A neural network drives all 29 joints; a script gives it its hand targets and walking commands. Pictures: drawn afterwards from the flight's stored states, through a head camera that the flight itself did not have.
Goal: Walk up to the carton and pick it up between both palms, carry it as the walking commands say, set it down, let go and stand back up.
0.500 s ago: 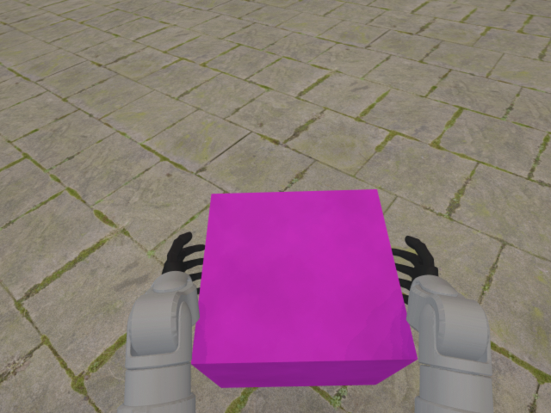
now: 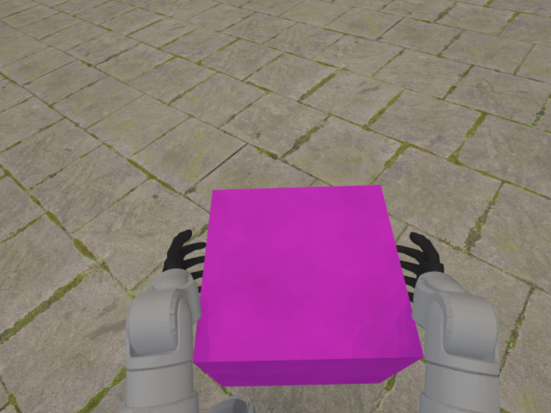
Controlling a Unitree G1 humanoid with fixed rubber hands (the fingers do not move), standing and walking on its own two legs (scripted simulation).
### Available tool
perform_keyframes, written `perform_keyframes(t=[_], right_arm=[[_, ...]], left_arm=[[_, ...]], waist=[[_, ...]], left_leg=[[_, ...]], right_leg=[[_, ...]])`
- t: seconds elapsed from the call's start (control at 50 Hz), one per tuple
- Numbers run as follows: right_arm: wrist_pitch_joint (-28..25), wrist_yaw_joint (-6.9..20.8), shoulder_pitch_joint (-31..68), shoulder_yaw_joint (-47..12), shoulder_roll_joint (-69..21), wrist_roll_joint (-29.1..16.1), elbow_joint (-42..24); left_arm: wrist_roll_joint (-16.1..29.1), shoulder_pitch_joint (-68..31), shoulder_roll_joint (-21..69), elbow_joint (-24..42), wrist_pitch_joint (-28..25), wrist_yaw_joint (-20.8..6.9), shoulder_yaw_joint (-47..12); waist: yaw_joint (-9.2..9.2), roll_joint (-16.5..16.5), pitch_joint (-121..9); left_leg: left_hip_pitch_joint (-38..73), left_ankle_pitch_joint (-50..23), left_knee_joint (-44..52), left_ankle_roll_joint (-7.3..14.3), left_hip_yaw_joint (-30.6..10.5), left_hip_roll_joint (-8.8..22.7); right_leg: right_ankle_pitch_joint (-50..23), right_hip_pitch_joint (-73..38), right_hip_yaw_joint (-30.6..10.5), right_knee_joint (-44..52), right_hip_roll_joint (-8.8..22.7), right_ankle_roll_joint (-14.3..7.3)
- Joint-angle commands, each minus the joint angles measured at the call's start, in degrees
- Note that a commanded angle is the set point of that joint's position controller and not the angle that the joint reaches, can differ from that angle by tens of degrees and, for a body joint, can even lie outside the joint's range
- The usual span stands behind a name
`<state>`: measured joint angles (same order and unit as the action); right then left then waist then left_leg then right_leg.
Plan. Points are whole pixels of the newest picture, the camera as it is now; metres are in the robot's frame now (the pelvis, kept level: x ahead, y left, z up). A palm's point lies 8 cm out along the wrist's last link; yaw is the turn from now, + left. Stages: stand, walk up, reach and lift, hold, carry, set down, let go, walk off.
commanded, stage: carry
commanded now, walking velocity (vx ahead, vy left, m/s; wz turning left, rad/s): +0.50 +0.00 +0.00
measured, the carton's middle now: (298, 289) +0.31 +0.00 -0.02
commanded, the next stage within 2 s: none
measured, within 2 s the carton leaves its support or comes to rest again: neither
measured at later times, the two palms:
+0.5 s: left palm (242, 115) +0.65 +0.11 +0.07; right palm (407, 119) +0.64 -0.22 +0.05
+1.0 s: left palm (263, 35) +1.01 +0.08 +0.08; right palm (389, 34) +0.99 -0.25 +0.06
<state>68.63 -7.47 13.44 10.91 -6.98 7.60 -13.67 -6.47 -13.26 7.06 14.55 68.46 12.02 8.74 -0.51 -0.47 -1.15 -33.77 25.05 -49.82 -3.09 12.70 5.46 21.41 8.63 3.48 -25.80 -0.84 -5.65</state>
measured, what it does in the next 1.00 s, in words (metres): walks ahead: left foot, then right foot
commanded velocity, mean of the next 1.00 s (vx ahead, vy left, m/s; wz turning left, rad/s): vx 0.50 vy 0.00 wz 0.00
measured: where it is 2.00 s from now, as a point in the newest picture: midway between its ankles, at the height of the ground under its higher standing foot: (327, 160)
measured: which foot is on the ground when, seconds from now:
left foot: up 0.00-0.14, down 0.16-0.50, up 0.52-0.98, down 1.00-1.00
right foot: down 0.00-0.20, up 0.22-0.44, down 0.46-1.00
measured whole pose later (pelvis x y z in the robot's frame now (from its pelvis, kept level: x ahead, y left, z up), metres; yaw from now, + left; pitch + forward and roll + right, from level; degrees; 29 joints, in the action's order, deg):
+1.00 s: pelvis +0.73 -0.07 -0.03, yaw -3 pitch +2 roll +3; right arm 68.1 -8.2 13.6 10.3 -8.2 7.5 -17.5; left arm -6.5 -13.3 7.9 18.8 68.1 11.2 10.6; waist -0.4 -0.8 -4.4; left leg -29.4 8.2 -35.2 -1.1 11.0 3.8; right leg 32.6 -9.8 4.6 -23.0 0.9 -2.7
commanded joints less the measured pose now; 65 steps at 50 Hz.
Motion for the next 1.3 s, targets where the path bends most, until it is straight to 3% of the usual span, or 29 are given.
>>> perform_keyframes(t=[0.0, 0.1, 0.12, 0.14, 0.16, 0.18, 0.24, 0.3, 0.36, 0.4, 0.42, 0.44, 0.46, 0.48, 0.54, 0.76, 0.86, 0.92, 0.94, 0.96, 0.98, 1.0, 1.04, 1.1, 1.18, 1.2, 1.22, 1.26, 1.28], right_arm=[[-0.56, 17.05, 37.02, -48.13, -56.86, -30.52, -15.01], [0.35, 17.01, 30.25, -46.59, -54.36, -27.44, -10.30], [0.41, 17.34, 28.30, -46.00, -53.43, -26.67, -8.35], [0.11, 17.68, 28.69, -45.28, -52.70, -26.92, -7.07], [-0.06, 17.90, 28.93, -44.77, -52.83, -26.39, -5.49], [-0.37, 17.87, 28.44, -44.65, -53.17, -26.45, -5.29], [-1.40, 17.81, 29.86, -45.88, -54.65, -28.30, -10.53], [-2.30, 17.96, 27.93, -46.08, -55.93, -28.06, -12.23], [-2.21, 18.21, 30.12, -47.21, -55.47, -28.82, -13.14], [-1.43, 18.66, 30.64, -46.74, -54.81, -28.08, -12.30], [-0.89, 18.78, 31.93, -46.61, -54.50, -27.68, -11.33], [-0.07, 18.71, 31.85, -45.95, -53.79, -26.30, -8.98], [0.66, 18.62, 31.32, -46.11, -53.40, -26.00, -6.24], [0.71, 18.21, 33.07, -45.96, -52.97, -27.04, -5.41], [0.27, 17.74, 29.63, -45.99, -53.18, -26.11, -4.86], [-2.14, 17.27, 32.57, -49.00, -56.17, -28.20, -11.10], [-0.82, 17.14, 30.78, -47.58, -54.98, -26.36, -7.42], [-0.10, 17.22, 27.13, -46.40, -54.12, -25.45, -3.64], [0.03, 17.60, 26.86, -46.30, -53.35, -25.13, -3.13], [0.02, 17.76, 26.96, -45.73, -51.88, -25.06, -2.19], [-0.14, 17.96, 26.84, -44.79, -51.31, -25.34, -0.25], [-0.49, 17.97, 28.40, -45.26, -51.97, -25.37, -1.63], [-1.18, 17.58, 29.44, -46.35, -53.63, -27.40, -4.75], [-2.94, 17.59, 28.29, -46.67, -56.71, -28.45, -9.48], [-3.52, 17.26, 29.48, -48.07, -55.92, -28.56, -13.77], [-3.63, 17.39, 30.49, -48.81, -56.64, -28.86, -14.95], [-3.16, 17.59, 32.01, -48.91, -56.44, -28.93, -14.48], [-1.91, 17.82, 33.01, -48.44, -56.18, -27.86, -12.69], [-1.40, 17.72, 33.62, -47.95, -55.18, -27.73, -10.34]], left_arm=[[27.64, -33.06, 52.99, 14.10, -0.14, -24.08, -39.52], [26.08, -28.84, 49.94, 9.78, 0.95, -24.32, -37.79], [25.21, -29.28, 48.46, 8.93, 1.25, -24.39, -37.82], [25.20, -29.35, 48.44, 8.94, 1.24, -24.46, -38.40], [26.26, -29.97, 49.37, 6.76, 1.30, -24.96, -39.20], [28.34, -33.12, 49.48, 8.99, 0.64, -25.12, -40.36], [27.90, -30.34, 52.06, 11.50, -0.57, -24.79, -41.33], [28.26, -30.50, 51.62, 15.69, -1.13, -24.76, -41.60], [28.64, -33.30, 51.44, 16.11, -1.13, -24.78, -42.62], [28.65, -33.82, 51.26, 14.49, -0.47, -24.95, -43.12], [27.97, -32.32, 50.61, 12.49, -0.14, -25.22, -42.11], [27.30, -31.26, 49.35, 10.26, 0.49, -25.50, -40.89], [25.73, -30.90, 47.39, 6.60, 1.06, -25.62, -39.11], [25.19, -28.22, 48.08, 3.20, 1.37, -25.57, -38.12], [25.41, -24.56, 50.07, 1.44, 1.45, -25.92, -38.28], [27.66, -30.17, 50.36, 10.48, -1.11, -25.54, -40.10], [26.27, -28.53, 49.01, 5.39, 0.32, -25.97, -38.01], [24.83, -26.13, 47.60, 2.80, 0.95, -25.82, -36.85], [24.43, -26.87, 46.79, 2.96, 1.13, -25.74, -37.18], [24.10, -27.72, 45.84, 3.32, 1.39, -25.70, -37.60], [24.72, -27.21, 46.10, 1.42, 1.53, -25.80, -38.22], [26.86, -31.04, 47.56, 3.34, 0.95, -26.07, -39.46], [28.44, -31.10, 49.63, 6.04, -0.17, -25.80, -40.67], [28.59, -30.45, 51.56, 11.93, -1.44, -25.58, -40.43], [29.53, -31.39, 51.59, 13.98, -2.00, -25.36, -41.45], [30.12, -32.54, 51.88, 15.07, -2.16, -25.61, -42.08], [30.44, -32.64, 51.77, 14.15, -1.82, -25.92, -42.22], [28.95, -30.09, 49.98, 9.33, -0.73, -26.06, -40.51], [27.74, -30.40, 48.89, 7.47, -0.41, -26.10, -39.23]], waist=[[-1.07, -10.10, -19.34], [0.95, -9.43, -24.13], [3.49, -4.19, -28.77], [3.73, 12.22, -32.82], [3.11, 18.49, -29.53], [3.68, 12.75, -29.86], [2.44, 5.73, -25.53], [0.93, 6.70, -19.99], [-0.38, 15.66, -21.17], [-0.93, 10.26, -21.94], [-1.82, 2.49, -21.47], [-2.51, -9.98, -19.73], [-0.80, -21.55, -18.75], [-0.06, -18.91, -20.53], [-0.44, -13.88, -25.30], [-1.06, -7.86, -17.25], [-0.50, -11.18, -11.70], [0.90, -11.05, -18.55], [2.60, -7.53, -22.24], [4.00, 2.33, -27.03], [3.86, 17.77, -27.57], [3.70, 16.76, -29.21], [3.69, 9.96, -29.75], [1.85, 6.35, -25.10], [-0.41, 14.71, -24.17], [-0.51, 12.27, -25.51], [-1.19, 4.88, -25.73], [-0.12, -17.82, -22.44], [-0.08, -14.14, -20.78]], left_leg=[[-0.43, -16.04, 10.80, 2.36, -3.57, -3.19], [27.38, -25.66, 27.47, 4.94, 2.58, -6.79], [47.34, -28.94, 25.31, 9.18, -5.35, -0.09], [66.56, -45.01, 20.74, 16.03, -25.40, 15.95], [73.69, -60.86, 21.75, 21.96, -37.47, 23.21], [72.93, -63.07, 21.18, 24.53, -36.24, 24.72], [65.50, -46.80, 26.44, 12.90, -22.53, 19.20], [40.89, -27.64, 32.48, 9.46, -10.88, 16.86], [29.94, -17.61, 30.54, 5.57, -1.88, 12.62], [24.47, -16.13, 20.20, 4.38, 1.04, 7.77], [20.37, -15.61, 11.09, 3.32, 1.37, 5.07], [14.52, -8.67, -2.03, 2.45, 1.39, 0.55], [5.70, 6.76, -14.86, 1.02, -3.85, -3.98], [1.24, 8.36, -20.92, 2.03, -9.41, -2.43], [-7.84, 5.82, -23.26, 1.22, -11.00, -0.71], [-3.90, -13.28, 1.92, 2.54, -4.84, -0.73], [6.39, -19.98, 14.81, 3.17, 1.67, -4.90], [21.95, -26.66, 24.43, 4.12, 6.01, -9.52], [34.85, -29.88, 24.82, 6.33, 2.76, -6.00], [52.83, -35.03, 19.10, 11.76, -11.13, 4.35], [64.02, -50.97, 20.69, 20.92, -34.17, 17.84], [68.35, -62.11, 22.28, 26.03, -42.40, 22.03], [69.96, -61.11, 21.89, 19.74, -31.50, 20.63], [52.54, -40.00, 26.15, 11.64, -22.46, 17.34], [27.69, -14.73, 27.94, 6.54, -6.04, 12.39], [24.63, -13.24, 22.21, 5.59, -3.59, 9.69], [18.06, -8.84, 12.93, 4.41, -0.75, 5.96], [7.38, 5.47, -8.47, 2.20, -6.61, -3.58], [4.36, 3.56, -15.62, 2.31, -10.56, -1.84]], right_leg=[[-52.66, -19.09, -13.18, 7.79, 13.71, -1.71], [-78.42, -12.60, -1.14, -10.70, 7.66, 3.45], [-65.75, 4.25, -0.14, -24.47, 6.64, 6.39], [-31.81, 27.44, 2.67, -43.86, 0.95, 9.45], [12.04, 42.68, -1.59, -55.30, -4.52, 7.48], [17.41, 46.68, -7.72, -62.80, 1.32, 5.01], [9.32, 46.83, -6.48, -39.86, 6.83, 5.52], [3.66, 25.15, -2.09, -16.11, 7.66, 6.09], [-16.51, 6.77, 4.70, -5.41, 4.34, 5.84], [-17.84, -3.55, 5.69, -6.43, 1.06, 5.69], [-15.75, -8.95, 2.98, -4.49, 2.00, 6.05], [-3.66, -10.88, -9.06, 3.16, 8.62, 5.47], [-3.80, -15.52, -33.55, 11.33, 19.67, 1.80], [-20.34, -21.47, -37.80, 8.44, 22.32, -2.79], [-52.35, -29.91, -26.09, 0.41, 18.65, -2.18], [-46.49, -17.70, -11.87, 11.50, 15.50, -2.79], [-64.43, -14.75, -2.83, 9.41, 11.91, 0.80], [-81.74, -16.83, 3.96, -7.35, 8.88, 4.20], [-71.42, -7.50, 5.21, -17.82, 8.02, 5.62], [-53.47, 11.92, 6.30, -33.99, 4.79, 8.06], [-8.13, 31.09, 3.83, -54.03, -4.40, 9.61], [15.45, 38.57, -5.81, -65.42, -3.43, 6.41], [15.02, 47.72, -8.27, -63.70, 2.92, 4.41], [10.60, 35.92, -9.11, -30.63, 8.76, 5.28], [-11.93, 3.36, 2.42, -1.67, 5.08, 5.71], [-14.67, -2.96, 1.61, -2.03, 4.00, 5.90], [-14.91, -9.84, -2.43, -1.16, 5.86, 5.90], [2.29, -11.72, -33.41, 17.51, 21.33, 5.59], [2.11, -13.85, -35.09, 15.25, 22.86, 3.88]])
